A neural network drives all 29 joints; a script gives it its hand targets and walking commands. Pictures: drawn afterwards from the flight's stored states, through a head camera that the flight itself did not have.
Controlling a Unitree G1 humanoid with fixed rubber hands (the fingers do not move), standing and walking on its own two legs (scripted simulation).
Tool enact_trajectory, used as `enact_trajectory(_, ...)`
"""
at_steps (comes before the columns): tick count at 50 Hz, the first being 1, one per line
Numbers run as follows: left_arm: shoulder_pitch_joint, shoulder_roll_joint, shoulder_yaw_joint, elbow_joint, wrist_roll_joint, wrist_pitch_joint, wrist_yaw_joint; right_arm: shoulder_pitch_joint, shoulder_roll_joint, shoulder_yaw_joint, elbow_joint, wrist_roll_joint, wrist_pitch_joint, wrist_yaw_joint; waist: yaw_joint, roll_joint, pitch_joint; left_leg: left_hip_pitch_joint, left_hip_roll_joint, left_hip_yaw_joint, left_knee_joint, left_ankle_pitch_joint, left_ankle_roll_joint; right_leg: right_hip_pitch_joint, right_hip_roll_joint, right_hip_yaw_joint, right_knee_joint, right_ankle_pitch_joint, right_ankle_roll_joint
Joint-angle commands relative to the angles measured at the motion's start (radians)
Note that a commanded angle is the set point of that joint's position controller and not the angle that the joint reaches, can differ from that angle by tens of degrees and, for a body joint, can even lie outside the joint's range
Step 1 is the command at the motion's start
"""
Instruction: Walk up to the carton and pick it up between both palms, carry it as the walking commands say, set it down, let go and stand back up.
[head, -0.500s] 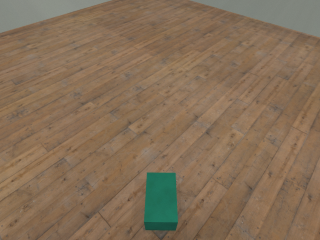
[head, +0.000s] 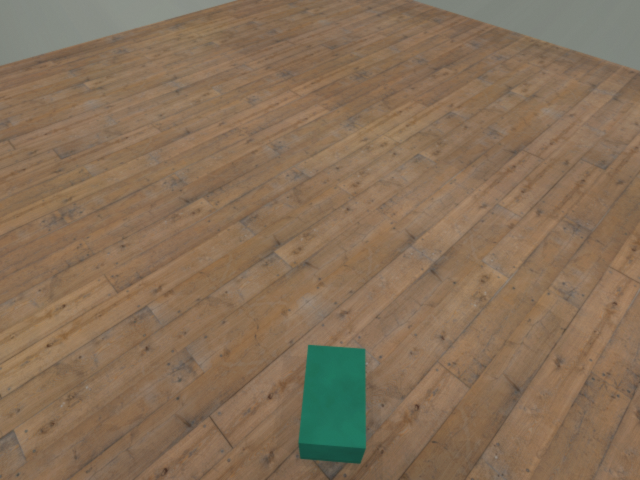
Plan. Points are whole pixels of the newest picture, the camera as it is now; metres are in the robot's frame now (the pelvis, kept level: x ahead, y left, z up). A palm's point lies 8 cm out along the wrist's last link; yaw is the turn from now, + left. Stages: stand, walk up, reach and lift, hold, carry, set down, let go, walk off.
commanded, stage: stand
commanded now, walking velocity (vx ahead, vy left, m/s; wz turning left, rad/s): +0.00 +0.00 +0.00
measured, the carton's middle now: (333, 402) +0.46 -0.03 -0.69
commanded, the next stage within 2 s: reach and lift in 0.76 s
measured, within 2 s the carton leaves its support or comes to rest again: neither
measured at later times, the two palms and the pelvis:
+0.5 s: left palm out of the picture +0.02 +0.23 -0.15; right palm out of the picture +0.00 -0.19 -0.15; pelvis +0.02 +0.01 +0.00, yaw +0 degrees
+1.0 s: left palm out of the picture +0.18 +0.24 -0.14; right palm (481, 467) +0.18 -0.20 -0.13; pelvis +0.00 +0.02 -0.03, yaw +0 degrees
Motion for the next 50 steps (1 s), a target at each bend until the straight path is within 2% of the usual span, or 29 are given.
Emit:
enact_trajectory(1,0.037,0.09,0.014,-0.033,0.001,-0.016,0.005,0.075,-0.087,-0.011,-0.014,-0.002,-0.007,-0.007,-0.007,0.057,-0.028,-0.021,0.068,-0.047,-0.086,0.085,0.033,0.005,-0.1,0.075,-0.067,0.056,0.03)
enact_trajectory(4,0.038,0.057,0.006,-0.014,0.002,-0.011,0.009,0.064,-0.088,-0.016,-0.016,0.003,-0.004,-0.013,0.001,0.064,0.047,-0.051,0.074,-0.055,-0.105,0.07,0.037,-0.014,-0.094,0.078,-0.07,0.082,0.03)
enact_trajectory(6,0.06,0.068,0.009,-0.016,0.0,-0.004,0.011,0.063,-0.075,-0.005,-0.015,0.006,-0.006,-0.01,-0.004,0.026,0.008,-0.018,0.087,-0.052,-0.104,0.092,0.037,-0.012,-0.099,0.071,-0.067,0.097,0.035)
enact_trajectory(7,0.047,0.076,0.01,-0.016,-0.001,-0.005,0.011,0.043,-0.088,-0.01,-0.013,0.008,-0.007,-0.012,-0.004,0.084,0.027,-0.022,0.081,-0.038,-0.099,0.103,0.028,-0.017,-0.104,0.065,-0.054,0.121,0.042)
enact_trajectory(10,0.08,0.075,0.007,-0.011,-0.002,-0.012,0.013,0.031,-0.083,-0.006,-0.016,0.005,-0.005,-0.009,0.006,0.054,0.044,-0.032,0.064,-0.045,-0.107,0.11,0.032,-0.001,-0.096,0.056,-0.065,0.099,0.046)
enact_trajectory(11,0.075,0.072,0.009,-0.002,-0.005,-0.011,0.013,0.027,-0.099,-0.013,-0.005,0.004,-0.009,-0.008,-0.004,0.075,0.016,-0.037,0.068,-0.049,-0.103,0.112,0.038,0.022,-0.103,0.049,-0.062,0.139,0.051)
enact_trajectory(14,0.057,0.082,0.012,-0.008,-0.002,-0.007,0.016,0.042,-0.082,-0.001,-0.001,0.009,-0.007,-0.013,-0.006,0.007,0.023,-0.029,0.056,-0.039,-0.101,0.113,0.026,0.016,-0.105,0.064,-0.053,0.164,0.046)
enact_trajectory(15,0.061,0.07,0.009,-0.011,0.001,-0.008,0.016,0.049,-0.078,-0.01,-0.004,0.009,-0.005,-0.015,-0.01,0.039,0.022,0.005,0.063,-0.028,-0.088,0.129,0.028,-0.023,-0.105,0.072,-0.051,0.162,0.048)
enact_trajectory(18,0.078,0.071,0.013,-0.009,-0.004,-0.012,0.016,0.04,-0.082,-0.008,-0.006,0.002,-0.007,-0.009,0.001,0.042,0.014,-0.037,0.07,-0.048,-0.096,0.13,0.039,0.028,-0.104,0.044,-0.047,0.179,0.054)
enact_trajectory(19,0.072,0.073,0.006,-0.008,-0.003,-0.01,0.02,0.031,-0.074,-0.003,-0.01,0.005,-0.008,-0.01,-0.001,0.002,0.029,-0.038,0.066,-0.048,-0.101,0.141,0.036,0.024,-0.113,0.066,-0.052,0.179,0.045)
enact_trajectory(21,0.078,0.08,0.013,-0.014,-0.006,-0.01,0.018,0.03,-0.107,-0.004,-0.007,0.007,-0.009,-0.014,-0.007,0.014,0.019,-0.04,0.062,-0.042,-0.108,0.141,0.037,0.036,-0.113,0.06,-0.046,0.209,0.046)
enact_trajectory(23,0.094,0.077,0.016,-0.019,-0.003,-0.01,0.018,0.038,-0.08,-0.004,-0.013,0.005,-0.008,-0.012,-0.001,-0.018,0.034,-0.06,0.061,-0.048,-0.094,0.138,0.026,0.036,-0.117,0.062,-0.047,0.196,0.046)
enact_trajectory(26,0.092,0.082,0.016,-0.026,-0.003,-0.005,0.017,0.025,-0.081,-0.006,-0.023,0.005,-0.006,-0.012,0.001,0.07,0.027,-0.055,0.06,-0.045,-0.113,0.106,0.031,0.03,-0.109,0.055,-0.041,0.157,0.052)
enact_trajectory(27,0.095,0.081,0.01,-0.024,-0.004,-0.008,0.015,0.029,-0.09,-0.004,-0.021,0.002,-0.009,-0.012,-0.001,0.061,0.001,-0.053,0.058,-0.05,-0.114,0.105,0.039,0.039,-0.107,0.048,-0.044,0.122,0.053)
enact_trajectory(28,0.083,0.077,0.014,-0.025,-0.008,-0.004,0.018,0.062,-0.076,-0.002,-0.011,0.009,-0.009,-0.014,-0.007,0.007,0.029,-0.055,0.062,-0.065,-0.104,0.12,0.037,0.027,-0.113,0.063,-0.053,0.159,0.05)
enact_trajectory(32,0.076,0.084,0.013,-0.025,-0.004,-0.012,0.016,0.045,-0.085,-0.003,-0.018,0.008,-0.01,-0.01,-0.009,0.016,0.003,-0.032,0.06,-0.033,-0.091,0.123,0.031,0.02,-0.127,0.076,-0.04,0.189,0.045)
enact_trajectory(33,0.093,0.093,0.013,-0.037,-0.011,-0.015,0.015,0.026,-0.095,0.0,-0.028,0.005,-0.016,-0.011,-0.002,0.074,-0.025,-0.029,0.056,-0.052,-0.084,0.158,0.033,0.041,-0.123,0.064,-0.039,0.207,0.043)
enact_trajectory(34,0.107,0.101,0.018,-0.024,-0.008,-0.018,0.014,0.031,-0.114,-0.012,-0.016,0.002,-0.016,-0.011,-0.01,0.012,-0.034,-0.024,0.055,-0.025,-0.07,0.143,0.029,0.05,-0.12,0.064,-0.042,0.232,0.046)
enact_trajectory(36,0.071,0.084,0.014,-0.031,-0.007,-0.016,0.018,0.046,-0.103,-0.005,-0.013,0.003,-0.015,-0.012,-0.01,0.036,-0.002,-0.038,0.06,-0.035,-0.082,0.167,0.036,0.038,-0.12,0.065,-0.033,0.229,0.047)
enact_trajectory(38,0.1,0.084,0.013,-0.012,-0.004,-0.012,0.022,0.054,-0.095,-0.001,-0.013,0.007,-0.013,-0.01,-0.008,-0.005,0.003,-0.035,0.055,-0.037,-0.091,0.137,0.037,0.035,-0.121,0.059,-0.054,0.207,0.053)
enact_trajectory(39,-0.251,0.131,-0.025,-0.363,-0.062,-0.006,0.005,-0.297,-0.189,0.054,-0.364,0.061,0.0,-0.014,0.076,0.065,-0.144,-0.375,-0.034,-0.194,0.096,-0.147,0.064,-0.258,0.01,0.228,0.142,-0.217,0.037)
enact_trajectory(40,-0.602,0.162,-0.048,-0.61,-0.073,0.073,0.011,-0.648,-0.185,0.054,-0.715,0.081,0.084,-0.017,0.031,0.069,-0.269,-0.395,-0.037,-0.118,0.153,-0.158,0.054,-0.256,-0.012,0.226,0.145,-0.226,0.002)
enact_trajectory(41,-0.551,0.162,-0.056,-0.539,-0.048,0.16,0.03,-0.659,-0.182,0.041,-0.627,0.091,0.155,-0.03,0.004,0.099,-0.247,-0.374,-0.057,-0.067,0.19,-0.236,0.018,-0.265,-0.014,0.173,0.166,-0.267,-0.006)
enact_trajectory(42,-0.495,0.202,-0.045,-0.536,-0.066,0.232,0.029,-0.598,-0.237,0.04,-0.669,0.107,0.227,-0.026,0.036,0.071,-0.209,-0.391,-0.069,-0.039,0.189,-0.237,0.012,-0.336,-0.023,0.12,0.172,-0.288,-0.005)
enact_trajectory(43,-0.413,0.186,-0.062,-0.517,-0.078,0.324,0.027,-0.47,-0.216,0.039,-0.624,0.1,0.319,-0.026,-0.01,0.02,-0.213,-0.324,-0.066,-0.053,0.192,-0.222,0.036,-0.376,-0.018,0.105,0.167,-0.276,-0.019)
enact_trajectory(46,-0.205,0.079,-0.103,-0.456,-0.128,0.591,0.014,-0.25,-0.166,0.048,-0.537,0.133,0.595,-0.02,-0.05,0.011,-0.306,-0.303,-0.064,-0.112,0.248,0.141,0.092,-0.376,0.034,0.108,0.243,0.116,-0.015)
enact_trajectory(48,-0.091,0.08,-0.102,-0.421,-0.107,0.678,0.02,-0.092,-0.095,0.108,-0.427,0.154,0.691,-0.01,-0.048,0.0,-0.42,-0.247,-0.088,-0.174,0.272,0.439,0.113,-0.359,0.027,0.145,0.258,0.363,-0.028)
enact_trajectory(49,-0.061,0.074,-0.081,-0.443,-0.075,0.694,0.014,-0.098,-0.068,0.106,-0.435,0.141,0.702,0.013,-0.022,-0.025,-0.403,-0.226,-0.091,-0.186,0.256,0.383,0.111,-0.376,0.028,0.151,0.246,0.311,-0.018)
enact_trajectory(50,-0.046,0.085,-0.082,-0.462,-0.06,0.675,0.014,-0.081,-0.067,0.063,-0.447,0.108,0.687,0.017,-0.037,0.005,-0.438,-0.195,-0.099,-0.188,0.259,0.443,0.099,-0.372,0.024,0.171,0.249,0.401,-0.015)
